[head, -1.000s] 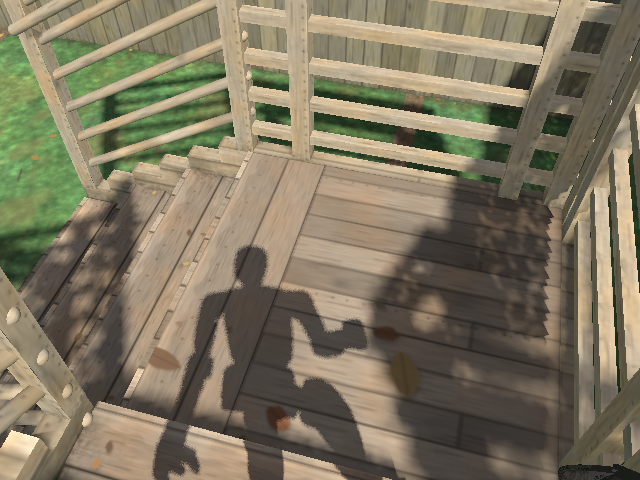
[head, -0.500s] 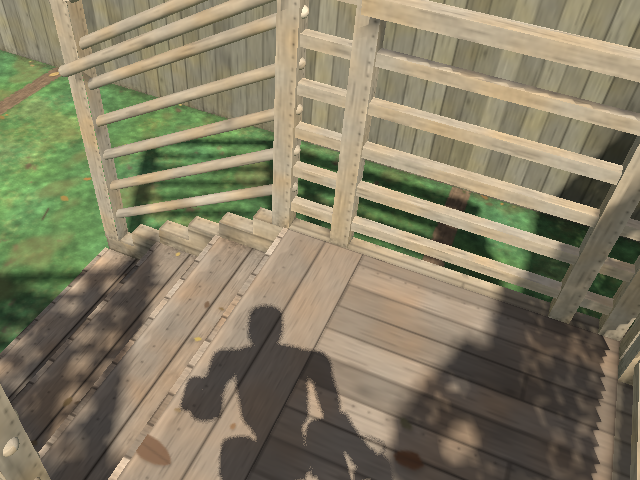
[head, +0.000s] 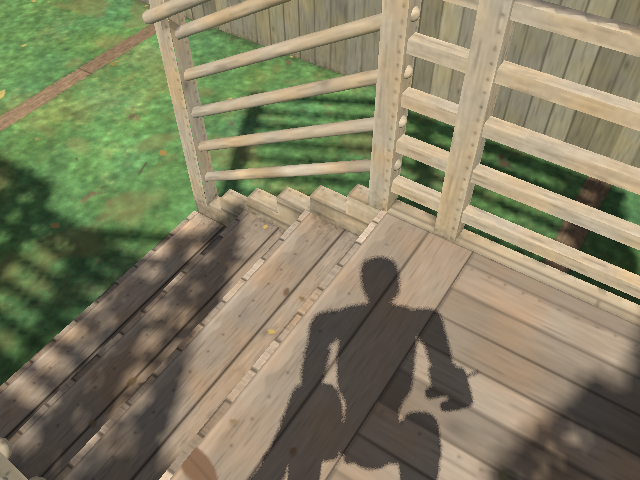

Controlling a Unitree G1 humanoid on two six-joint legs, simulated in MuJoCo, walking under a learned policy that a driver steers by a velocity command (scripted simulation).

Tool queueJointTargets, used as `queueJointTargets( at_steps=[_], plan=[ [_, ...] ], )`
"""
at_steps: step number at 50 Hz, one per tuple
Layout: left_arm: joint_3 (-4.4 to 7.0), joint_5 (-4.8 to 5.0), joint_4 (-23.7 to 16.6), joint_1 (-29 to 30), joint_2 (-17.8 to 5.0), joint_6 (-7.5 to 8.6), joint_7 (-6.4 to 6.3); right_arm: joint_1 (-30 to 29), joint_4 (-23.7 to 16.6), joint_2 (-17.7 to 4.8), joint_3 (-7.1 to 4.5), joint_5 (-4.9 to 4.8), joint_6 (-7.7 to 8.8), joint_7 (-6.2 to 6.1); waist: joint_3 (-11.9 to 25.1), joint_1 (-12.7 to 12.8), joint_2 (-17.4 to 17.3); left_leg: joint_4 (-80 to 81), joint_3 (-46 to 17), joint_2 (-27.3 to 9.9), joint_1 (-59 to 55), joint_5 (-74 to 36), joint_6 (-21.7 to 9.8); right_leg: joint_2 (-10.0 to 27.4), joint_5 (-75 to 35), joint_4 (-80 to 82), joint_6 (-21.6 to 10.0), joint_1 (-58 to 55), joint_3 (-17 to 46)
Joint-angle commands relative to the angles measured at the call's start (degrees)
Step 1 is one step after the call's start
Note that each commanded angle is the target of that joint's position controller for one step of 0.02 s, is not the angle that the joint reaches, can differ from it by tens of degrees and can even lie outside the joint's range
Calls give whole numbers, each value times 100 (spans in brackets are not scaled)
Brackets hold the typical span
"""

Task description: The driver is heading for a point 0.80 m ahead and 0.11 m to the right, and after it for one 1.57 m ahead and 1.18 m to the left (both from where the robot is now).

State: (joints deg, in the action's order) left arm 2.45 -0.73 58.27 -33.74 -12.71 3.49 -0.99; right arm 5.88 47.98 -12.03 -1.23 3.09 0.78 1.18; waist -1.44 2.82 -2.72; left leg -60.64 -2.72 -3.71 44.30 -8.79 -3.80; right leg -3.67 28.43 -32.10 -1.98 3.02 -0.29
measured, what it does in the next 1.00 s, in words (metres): goes down: left foot 0.17 m lower, then right foot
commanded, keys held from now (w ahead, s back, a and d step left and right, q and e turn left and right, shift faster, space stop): w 0.46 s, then w+e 0.54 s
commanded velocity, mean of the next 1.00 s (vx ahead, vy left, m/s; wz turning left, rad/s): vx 0.50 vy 0.00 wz -0.18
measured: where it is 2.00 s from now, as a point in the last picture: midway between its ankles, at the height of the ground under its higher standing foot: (335, 412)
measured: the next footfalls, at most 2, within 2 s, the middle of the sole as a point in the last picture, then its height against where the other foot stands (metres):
left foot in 0.26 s outside the picture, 0.17 m lower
right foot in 0.76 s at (353, 448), level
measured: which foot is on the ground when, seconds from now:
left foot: up 0.00-0.24, down 0.26-0.76, up 0.78-1.00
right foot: down 0.00-0.26, up 0.28-0.74, down 0.76-1.00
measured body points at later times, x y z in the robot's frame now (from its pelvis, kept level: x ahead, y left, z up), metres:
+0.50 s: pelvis +0.35 +0.11 -0.16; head +0.38 +0.13 +0.28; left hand +0.43 +0.36 -0.32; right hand +0.31 -0.13 -0.30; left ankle +0.36 +0.19 -0.88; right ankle +0.41 -0.03 -0.79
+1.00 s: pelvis +0.62 +0.06 -0.14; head +0.64 +0.03 +0.31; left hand +0.70 +0.32 -0.27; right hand +0.70 -0.22 -0.27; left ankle +0.73 +0.21 -0.82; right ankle +0.60 +0.00 -0.88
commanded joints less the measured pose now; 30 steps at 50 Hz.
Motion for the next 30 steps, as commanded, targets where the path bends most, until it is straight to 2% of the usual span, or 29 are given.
queueJointTargets(
  at_steps=[1,2,3,4,5,6,7,8,9,10,11,12,13,14,15,16,17,18,19,20,21,22,23,24,26,27,28,29,30],
  plan=[
    [186,-270,11,-1070,-737,6,-160,-1548,-615,-383,-136,32,188,-48,-788,674,940,384,-222,-383,2879,628,-91,1773,-3737,258,-1112,-2438,1930],
    [206,-353,4,-1246,-810,-3,-186,-1878,-762,-416,-146,-54,258,-33,-913,796,934,478,-276,-456,3185,949,-60,1862,-3818,260,-1184,-2652,2058],
    [212,-451,104,-1688,-827,70,-179,-2498,-1011,-502,-196,-125,408,6,-990,1196,609,901,-131,-454,3613,800,10,1768,-2996,260,-1173,-2981,2038],
    [221,-429,51,-1600,-837,128,-138,-2748,-1048,-486,-175,-231,437,38,-995,1279,745,1085,-186,-531,3397,900,138,1764,-2448,351,-1174,-2834,2106],
    [133,-408,-42,-1093,-631,166,-171,-2891,-1100,-444,-114,-247,502,94,-1137,1021,472,1861,-274,-587,2387,102,189,1593,-1868,481,-1055,-1826,1893],
    [121,-365,-334,-467,-642,132,-105,-2669,-962,-214,-25,-272,491,220,-1080,964,311,2817,201,-421,742,-916,147,1233,-1212,752,-951,-520,1506],
    [64,-232,-304,-164,-432,163,-22,-2323,-751,-199,-31,-280,456,320,-1089,787,207,3086,253,-341,-1035,-1794,112,1050,-1106,780,-735,745,1060],
    [66,-178,-315,-131,-550,202,26,-1824,-531,-96,-14,-264,381,350,-805,608,210,3132,350,-218,-2152,-2350,76,988,-998,743,-639,1146,877],
    [133,-120,-328,-55,-799,212,58,-1318,-298,-204,-20,-227,340,298,-663,448,228,3063,247,-257,-2717,-2595,37,991,-1034,332,-608,1101,821],
    [66,-52,-307,64,-714,217,65,-609,69,-350,-89,-239,238,215,-226,146,387,3219,467,-133,-3043,-2447,119,845,-1642,-583,-535,477,585],
    [44,-99,-192,-8,-736,199,43,317,400,-638,-175,-162,275,140,10,-211,100,3606,557,-50,-3516,-2421,120,750,-2465,-1817,-551,204,565],
    [73,-116,-25,-92,-713,115,-26,1440,785,-831,-276,-50,280,72,384,-837,18,4291,712,-30,-4774,-2667,153,626,-2788,-3613,-509,517,279],
    [169,13,169,-198,-676,86,-38,2204,1055,-1222,-438,117,272,40,627,-1209,-475,4203,434,-295,-6181,-2677,134,81,20,-5454,-416,1614,185],
    [211,248,230,-721,-535,20,-135,2450,1110,-1636,-466,177,253,121,1023,-895,-760,2237,-2,-1067,-7304,-4659,317,-232,2468,-7730,-185,3133,652],
    [127,515,131,-1534,-354,112,-209,2543,844,-1375,-365,-29,258,154,2277,-528,-1187,1191,-1159,-2289,-8342,-5942,-289,56,1960,-7636,-228,4050,1385],
    [144,389,99,-977,-517,95,-237,2311,763,-1168,-347,-163,242,127,2170,-709,-872,1900,-1326,-2168,-7563,-4215,-367,404,1330,-7243,-255,4248,971],
    [96,219,-164,-392,-432,21,-212,1880,766,-1371,-432,-160,214,4,1855,-630,-1417,3057,-2200,-2244,-6528,-175,-870,445,648,-7253,-269,4687,463],
    [127,-76,-240,240,-598,-25,-121,1262,566,-1001,-300,-172,237,-105,1241,-453,-657,3999,-2218,-1895,-4982,2264,-907,654,-416,-6407,-318,4222,303],
    [128,-178,-362,660,-380,-109,-23,1201,604,-947,-269,-228,352,-211,544,-284,-581,4130,-1955,-1897,-3602,1821,-923,718,-1014,-5502,-324,3722,446],
    [76,-269,-343,744,-160,-210,72,1175,730,-874,-272,-175,446,-203,149,-56,-386,4118,-1759,-1710,-2663,1376,-924,823,-1050,-5079,-183,3375,453],
    [35,-268,-373,773,23,-248,127,1275,721,-884,-297,-239,522,-218,54,30,-360,4214,-1800,-1666,-2258,1522,-1048,867,-1195,-4784,-66,3298,459],
    [-11,-227,-367,846,125,-247,140,1270,769,-819,-300,-234,590,-235,3,120,-234,4216,-1775,-1613,-1973,1390,-1127,874,-1424,-4780,30,3326,486],
    [8,-230,-476,1052,54,-251,146,1372,776,-733,-298,-290,641,-222,38,205,-292,4141,-1754,-1622,-2021,1059,-1148,930,-1678,-4498,96,3570,554],
    [-26,-202,-604,1331,74,-229,190,1235,716,-400,-176,-306,624,-170,39,217,-289,4188,-1519,-1572,-1995,564,-1128,904,-2023,-4169,94,3636,723],
    [-76,-98,-840,1961,142,-261,231,1443,739,-328,-152,-323,562,-172,-76,166,-385,4230,-985,-1308,-2063,1071,-924,751,-2710,-3504,-2,3806,884],
    [-46,-51,-940,2201,-45,-271,222,1568,698,-435,-205,-362,613,-209,-149,160,-252,4365,-639,-1100,-2011,1703,-756,640,-2928,-3047,-15,3640,701],
    [-13,-115,-858,2278,-146,-246,192,1454,635,-611,-244,-271,596,-214,-93,141,-4,4459,-298,-1069,-1930,1597,-753,734,-3105,-2463,-15,3178,510],
    [-34,-58,-851,2429,-115,-241,196,1472,545,-661,-282,-245,571,-219,-101,61,-24,4547,-43,-997,-2050,1539,-694,701,-3112,-2025,-57,2903,210],
    [-52,-47,-941,2843,-92,-249,231,1670,599,-674,-295,-274,554,-220,-268,-117,-43,4685,114,-979,-2127,1643,-646,702,-3024,-1650,-80,2702,-14]
  ],
)
Velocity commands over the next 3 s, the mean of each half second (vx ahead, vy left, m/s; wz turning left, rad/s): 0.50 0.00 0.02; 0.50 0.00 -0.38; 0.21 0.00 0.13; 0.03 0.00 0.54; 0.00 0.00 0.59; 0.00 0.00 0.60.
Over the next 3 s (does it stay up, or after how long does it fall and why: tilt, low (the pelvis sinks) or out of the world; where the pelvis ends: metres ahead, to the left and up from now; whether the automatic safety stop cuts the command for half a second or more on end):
stays up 0.68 0.00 -0.14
